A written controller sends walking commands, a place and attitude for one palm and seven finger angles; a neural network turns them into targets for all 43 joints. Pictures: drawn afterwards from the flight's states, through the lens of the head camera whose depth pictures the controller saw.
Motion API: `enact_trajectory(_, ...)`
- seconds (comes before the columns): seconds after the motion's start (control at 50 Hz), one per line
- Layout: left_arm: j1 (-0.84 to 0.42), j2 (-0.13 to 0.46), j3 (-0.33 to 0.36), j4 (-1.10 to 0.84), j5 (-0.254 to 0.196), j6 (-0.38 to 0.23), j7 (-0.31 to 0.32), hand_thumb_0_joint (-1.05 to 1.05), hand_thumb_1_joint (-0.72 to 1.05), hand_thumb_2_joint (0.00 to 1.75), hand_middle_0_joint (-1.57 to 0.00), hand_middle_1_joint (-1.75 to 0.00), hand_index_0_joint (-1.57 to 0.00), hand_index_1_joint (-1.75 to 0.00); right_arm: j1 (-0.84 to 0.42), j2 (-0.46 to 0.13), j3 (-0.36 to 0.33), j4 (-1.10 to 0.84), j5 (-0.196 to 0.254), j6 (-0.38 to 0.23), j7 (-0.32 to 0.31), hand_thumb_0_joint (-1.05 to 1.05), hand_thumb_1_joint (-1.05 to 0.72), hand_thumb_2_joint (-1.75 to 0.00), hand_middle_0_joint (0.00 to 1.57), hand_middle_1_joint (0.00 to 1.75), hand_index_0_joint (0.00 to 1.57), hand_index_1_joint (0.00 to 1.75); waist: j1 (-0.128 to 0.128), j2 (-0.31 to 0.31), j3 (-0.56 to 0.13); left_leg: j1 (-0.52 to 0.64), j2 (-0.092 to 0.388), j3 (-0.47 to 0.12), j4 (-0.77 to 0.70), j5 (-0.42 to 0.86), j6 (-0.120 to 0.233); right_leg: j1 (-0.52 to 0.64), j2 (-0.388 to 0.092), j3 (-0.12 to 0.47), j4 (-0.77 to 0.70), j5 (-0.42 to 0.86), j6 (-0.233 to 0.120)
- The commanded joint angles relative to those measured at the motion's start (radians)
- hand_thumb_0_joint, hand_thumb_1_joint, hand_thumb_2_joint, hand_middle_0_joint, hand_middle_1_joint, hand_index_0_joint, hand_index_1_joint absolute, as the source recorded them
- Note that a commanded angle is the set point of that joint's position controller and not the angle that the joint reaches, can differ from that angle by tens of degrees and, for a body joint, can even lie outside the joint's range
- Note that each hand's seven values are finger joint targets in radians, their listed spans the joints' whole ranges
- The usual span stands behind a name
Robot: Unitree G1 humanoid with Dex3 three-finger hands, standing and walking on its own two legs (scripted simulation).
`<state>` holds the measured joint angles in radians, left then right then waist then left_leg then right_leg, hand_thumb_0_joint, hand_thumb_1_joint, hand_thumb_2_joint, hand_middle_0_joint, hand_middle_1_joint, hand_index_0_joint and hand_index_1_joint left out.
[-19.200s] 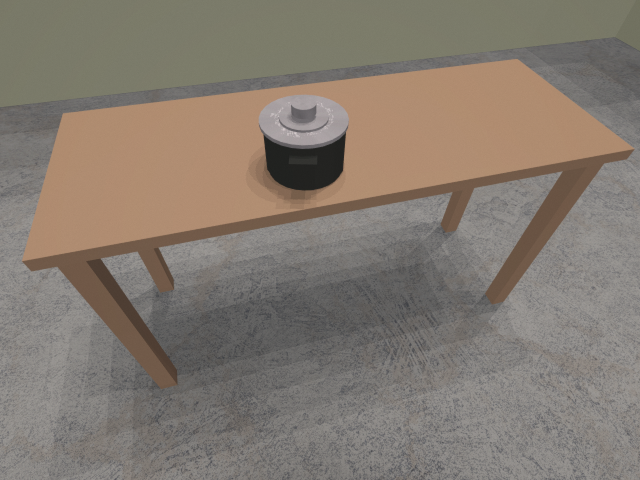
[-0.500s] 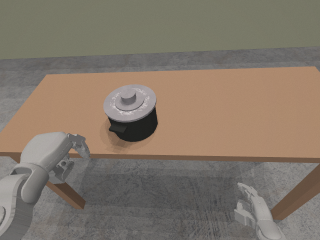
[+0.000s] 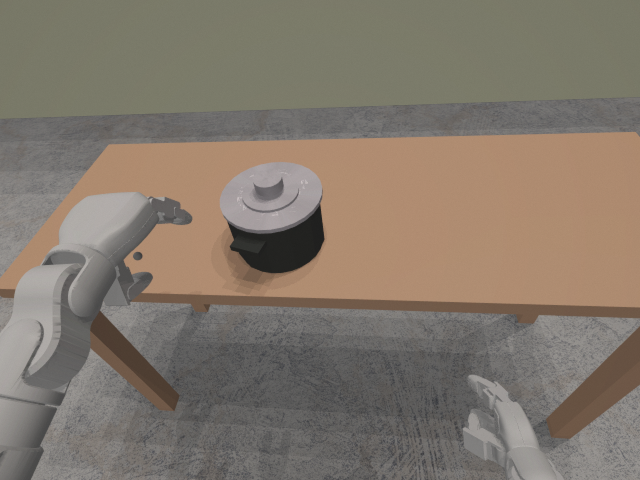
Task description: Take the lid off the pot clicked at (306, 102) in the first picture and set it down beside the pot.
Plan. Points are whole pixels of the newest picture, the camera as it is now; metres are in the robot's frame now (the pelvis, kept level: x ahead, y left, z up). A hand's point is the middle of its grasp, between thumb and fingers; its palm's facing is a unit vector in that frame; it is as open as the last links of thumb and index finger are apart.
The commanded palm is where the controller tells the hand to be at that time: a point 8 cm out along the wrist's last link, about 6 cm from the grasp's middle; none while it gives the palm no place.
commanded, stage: move the open hand above the knob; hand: left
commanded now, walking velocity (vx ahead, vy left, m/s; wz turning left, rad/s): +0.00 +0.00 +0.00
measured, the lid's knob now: (268, 182) +0.53 +0.16 +0.08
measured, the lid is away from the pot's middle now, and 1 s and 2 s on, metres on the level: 0.00 0.00 0.00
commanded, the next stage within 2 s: none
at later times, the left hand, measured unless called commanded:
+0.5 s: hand (190, 231) +0.36 +0.22 +0.14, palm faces -0.22 -0.02 -0.98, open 10.1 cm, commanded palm +0.35 +0.22 +0.21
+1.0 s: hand (217, 203) +0.42 +0.20 +0.14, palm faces -0.21 -0.08 -0.98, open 10.1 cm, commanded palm +0.41 +0.20 +0.21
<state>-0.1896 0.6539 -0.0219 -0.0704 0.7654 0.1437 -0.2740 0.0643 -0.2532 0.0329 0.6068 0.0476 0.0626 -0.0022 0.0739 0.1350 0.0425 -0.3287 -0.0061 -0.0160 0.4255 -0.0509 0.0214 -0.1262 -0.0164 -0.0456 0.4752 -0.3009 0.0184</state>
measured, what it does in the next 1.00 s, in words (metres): stands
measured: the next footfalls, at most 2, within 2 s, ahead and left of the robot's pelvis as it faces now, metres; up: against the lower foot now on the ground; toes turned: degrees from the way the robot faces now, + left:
none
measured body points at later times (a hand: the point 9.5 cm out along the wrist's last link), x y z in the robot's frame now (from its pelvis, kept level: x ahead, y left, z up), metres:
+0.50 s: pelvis +0.02 -0.01 +0.00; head +0.03 -0.06 +0.45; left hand +0.37 +0.21 +0.19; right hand +0.22 -0.25 -0.10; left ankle +0.11 +0.10 -0.74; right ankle -0.03 -0.13 -0.74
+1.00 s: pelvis +0.04 -0.01 +0.00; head +0.06 -0.05 +0.45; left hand +0.42 +0.20 +0.19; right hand +0.23 -0.24 -0.11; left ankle +0.11 +0.10 -0.74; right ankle -0.03 -0.13 -0.74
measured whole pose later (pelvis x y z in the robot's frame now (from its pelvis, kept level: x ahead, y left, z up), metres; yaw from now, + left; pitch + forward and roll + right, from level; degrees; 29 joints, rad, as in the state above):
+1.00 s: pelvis +0.04 -0.01 +0.00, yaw +0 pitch +2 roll +0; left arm -0.52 0.56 -0.18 0.19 0.81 0.27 -0.38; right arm 0.10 -0.28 0.01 0.60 0.07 0.13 0.04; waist 0.03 0.11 0.01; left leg -0.38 -0.02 -0.01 0.48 -0.12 0.02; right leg -0.17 -0.03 -0.04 0.50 -0.36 0.01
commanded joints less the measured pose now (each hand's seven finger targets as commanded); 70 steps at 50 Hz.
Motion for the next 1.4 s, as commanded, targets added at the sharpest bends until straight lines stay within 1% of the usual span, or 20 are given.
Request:
enact_trajectory(0.0, -0.160, 0.061, 0.013, -0.190, -0.017, 0.003, -0.027, 0.00, -0.32, 1.49, -0.84, -0.08, -0.84, -0.08, -0.180, -0.100, -0.040, -0.199, 0.014, -0.060, 0.015, 0.00, -0.90, -0.90, 0.20, 0.30, 0.20, 0.30, -0.026, -0.071, -0.243, 0.289, -0.010, -0.013, -0.043, -0.124, 0.015, -0.150, 0.046, -0.023, -0.110, 0.063, -0.035)
enact_trajectory(0.08, -0.439, 0.340, 0.200, -0.135, 0.044, 0.001, 0.002, 0.00, -0.33, 1.50, -0.84, -0.08, -0.84, -0.08, -0.167, -0.131, -0.036, -0.172, 0.010, -0.054, -0.021, 0.00, -0.90, -0.90, 0.20, 0.30, 0.20, 0.30, -0.030, -0.091, -0.169, 0.234, -0.016, -0.011, -0.049, -0.228, 0.019, -0.186, 0.048, -0.005, -0.123, -0.057, -0.035)
enact_trajectory(0.12, -0.545, 0.385, 0.216, -0.113, 0.066, -0.011, 0.001, 0.00, -0.33, 1.50, -0.84, -0.08, -0.84, -0.08, -0.163, -0.117, -0.031, -0.159, 0.007, -0.062, -0.033, 0.00, -0.90, -0.90, 0.20, 0.30, 0.20, 0.30, -0.017, -0.049, -0.253, 0.265, -0.023, -0.019, -0.040, -0.168, 0.020, -0.149, 0.039, -0.001, -0.110, -0.029, -0.038)
enact_trajectory(0.18, -0.518, 0.316, 0.181, -0.101, 0.038, -0.003, -0.010, 0.00, -0.33, 1.50, -0.84, -0.08, -0.84, -0.08, -0.156, -0.113, -0.042, -0.169, 0.009, -0.072, -0.022, 0.00, -0.90, -0.90, 0.20, 0.30, 0.20, 0.30, -0.017, 0.034, -0.312, 0.304, -0.030, -0.020, -0.012, -0.090, 0.023, -0.122, 0.042, 0.003, -0.086, 0.071, -0.046)
enact_trajectory(0.22, -0.438, 0.190, 0.081, -0.021, 0.012, 0.019, -0.041, 0.00, -0.33, 1.50, -0.84, -0.08, -0.84, -0.08, -0.146, -0.110, -0.044, -0.165, 0.013, -0.065, -0.010, 0.00, -0.90, -0.90, 0.20, 0.30, 0.20, 0.30, -0.027, -0.043, -0.286, 0.294, -0.030, -0.004, -0.007, -0.062, 0.023, -0.135, 0.035, -0.005, -0.093, 0.122, -0.035)
enact_trajectory(0.3, -0.356, 0.117, 0.011, 0.067, 0.013, 0.044, -0.093, 0.00, -0.33, 1.50, -0.84, -0.08, -0.84, -0.08, -0.130, -0.132, -0.047, -0.177, 0.023, -0.033, 0.006, 0.00, -0.90, -0.90, 0.20, 0.30, 0.20, 0.30, -0.049, -0.161, -0.204, 0.228, -0.037, 0.029, 0.004, -0.098, 0.028, -0.165, 0.036, -0.009, -0.110, 0.128, -0.023)
enact_trajectory(0.4, -0.666, 0.368, 0.160, -0.077, 0.056, -0.001, -0.076, 0.00, -0.33, 1.50, -0.84, -0.08, -0.84, -0.08, -0.139, -0.132, -0.045, -0.184, 0.012, -0.058, -0.022, 0.00, -0.90, -0.90, 0.20, 0.30, 0.20, 0.30, -0.037, -0.052, -0.338, 0.310, -0.046, -0.004, 0.020, -0.042, 0.042, -0.113, 0.039, 0.008, -0.079, 0.159, -0.034)
enact_trajectory(0.48, -0.585, 0.362, 0.222, 0.035, 0.039, -0.019, -0.058, 0.00, -0.33, 1.50, -0.84, -0.08, -0.84, -0.08, -0.085, -0.130, -0.055, -0.156, 0.008, -0.054, -0.018, 0.00, -0.90, -0.90, 0.20, 0.30, 0.20, 0.30, -0.032, -0.051, -0.360, 0.322, -0.037, -0.001, 0.040, 0.060, 0.041, -0.093, 0.040, 0.003, -0.067, 0.270, -0.041)
enact_trajectory(0.54, -0.440, 0.165, 0.077, 0.137, 0.016, 0.026, -0.080, 0.00, -0.33, 1.50, -0.84, -0.08, -0.84, -0.08, -0.084, -0.130, -0.057, -0.163, 0.015, -0.024, 0.014, 0.00, -0.90, -0.90, 0.20, 0.30, 0.20, 0.30, -0.035, -0.103, -0.276, 0.261, -0.036, 0.017, 0.031, 0.058, 0.032, -0.130, 0.038, -0.015, -0.068, 0.289, -0.034)
enact_trajectory(0.6, -0.426, 0.076, -0.016, 0.045, 0.015, 0.061, -0.105, 0.00, -0.33, 1.50, -0.84, -0.08, -0.84, -0.08, -0.107, -0.135, -0.064, -0.197, 0.026, -0.010, 0.035, 0.00, -0.90, -0.90, 0.20, 0.30, 0.20, 0.30, -0.049, -0.139, -0.296, 0.278, -0.036, 0.034, 0.040, 0.065, 0.037, -0.126, 0.037, -0.014, -0.068, 0.317, -0.030)
enact_trajectory(0.68, -0.701, 0.268, 0.089, -0.121, 0.050, 0.048, -0.085, 0.00, -0.33, 1.50, -0.84, -0.08, -0.84, -0.08, -0.128, -0.142, -0.062, -0.197, 0.022, -0.014, 0.014, 0.00, -0.90, -0.90, 0.20, 0.30, 0.20, 0.30, -0.066, -0.095, -0.360, 0.335, -0.039, 0.008, 0.056, 0.080, 0.044, -0.116, 0.044, -0.002, -0.048, 0.326, -0.034)
enact_trajectory(0.76, -0.740, 0.346, 0.173, 0.056, 0.078, 0.038, -0.053, 0.00, -0.33, 1.50, -0.84, -0.08, -0.84, -0.08, -0.073, -0.135, -0.054, -0.144, 0.013, -0.008, -0.002, 0.00, -0.90, -0.90, 0.20, 0.30, 0.20, 0.30, -0.046, -0.075, -0.381, 0.329, -0.033, -0.007, 0.041, 0.113, 0.036, -0.119, 0.045, -0.010, -0.044, 0.300, -0.043)
enact_trajectory(0.78, -0.692, 0.333, 0.184, 0.092, 0.070, 0.041, -0.045, 0.00, -0.33, 1.50, -0.84, -0.08, -0.84, -0.08, -0.060, -0.138, -0.058, -0.143, 0.013, -0.008, 0.003, 0.00, -0.90, -0.90, 0.20, 0.30, 0.20, 0.30, -0.041, -0.066, -0.379, 0.321, -0.033, -0.003, 0.049, 0.124, 0.040, -0.112, 0.047, -0.010, -0.043, 0.317, -0.048)
enact_trajectory(0.88, -0.605, -0.007, -0.100, 0.101, 0.037, 0.100, -0.074, 0.00, -0.33, 1.50, -0.84, -0.08, -0.84, -0.08, -0.096, -0.126, -0.068, -0.174, 0.033, 0.007, 0.042, 0.00, -0.90, -0.90, 0.20, 0.30, 0.20, 0.30, -0.071, -0.095, -0.374, 0.328, -0.032, 0.010, 0.063, 0.133, 0.036, -0.161, 0.042, -0.019, -0.035, 0.320, -0.042)
enact_trajectory(1.02, -0.977, 0.281, 0.048, 0.163, 0.120, 0.106, -0.062, 0.00, -0.33, 1.50, -0.84, -0.08, -0.84, -0.08, -0.066, -0.140, -0.049, -0.126, 0.027, 0.019, 0.005, 0.00, -0.90, -0.90, 0.20, 0.30, 0.20, 0.30, -0.083, -0.120, -0.388, 0.309, -0.042, -0.002, 0.056, 0.058, 0.041, -0.155, 0.046, -0.010, -0.039, 0.278, -0.043)
enact_trajectory(1.1, -0.935, 0.169, -0.013, 0.234, 0.088, 0.083, -0.055, 0.00, -0.33, 1.50, -0.84, -0.08, -0.84, -0.08, -0.047, -0.126, -0.051, -0.123, 0.023, 0.008, 0.008, 0.00, -0.90, -0.90, 0.20, 0.30, 0.20, 0.30, -0.073, -0.065, -0.438, 0.341, -0.038, -0.009, 0.061, 0.108, 0.040, -0.154, 0.045, -0.016, -0.025, 0.297, -0.052)
enact_trajectory(1.16, -0.852, 0.030, -0.113, 0.337, 0.076, 0.106, -0.068, 0.00, -0.33, 1.50, -0.84, -0.08, -0.84, -0.08, -0.039, -0.127, -0.059, -0.122, 0.034, 0.017, 0.023, 0.00, -0.90, -0.90, 0.20, 0.30, 0.20, 0.30, -0.088, -0.099, -0.399, 0.315, -0.036, 0.002, 0.063, 0.086, 0.035, -0.192, 0.044, -0.022, -0.029, 0.272, -0.047)
enact_trajectory(1.2, -0.858, 0.015, -0.140, 0.432, 0.090, 0.125, -0.080, 0.00, -0.33, 1.50, -0.84, -0.08, -0.84, -0.08, -0.019, -0.140, -0.060, -0.112, 0.040, 0.031, 0.027, 0.00, -0.90, -0.90, 0.20, 0.30, 0.20, 0.30, -0.103, -0.153, -0.341, 0.264, -0.037, 0.016, 0.059, 0.036, 0.038, -0.205, 0.046, -0.027, -0.043, 0.259, -0.043)
enact_trajectory(1.32, -1.217, 0.215, -0.030, 0.328, 0.116, 0.074, -0.071, 0.00, -0.33, 1.50, -0.84, -0.08, -0.84, -0.08, 0.002, -0.148, -0.062, -0.106, 0.033, 0.007, 0.001, 0.00, -0.90, -0.90, 0.20, 0.30, 0.20, 0.30, -0.113, -0.108, -0.493, 0.345, -0.048, 0.003, 0.080, 0.074, 0.055, -0.157, 0.042, 0.000, -0.028, 0.324, -0.045)
enact_trajectory(1.38, -1.144, 0.191, -0.021, 0.463, 0.108, 0.053, -0.063, 0.00, -0.33, 1.50, -0.84, -0.08, -0.84, -0.08, 0.044, -0.148, -0.066, -0.083, 0.029, 0.011, -0.003, 0.00, -0.90, -0.90, 0.20, 0.30, 0.20, 0.30, -0.110, -0.115, -0.459, 0.317, -0.044, 0.004, 0.079, 0.098, 0.055, -0.164, 0.045, -0.005, -0.032, 0.341, -0.048)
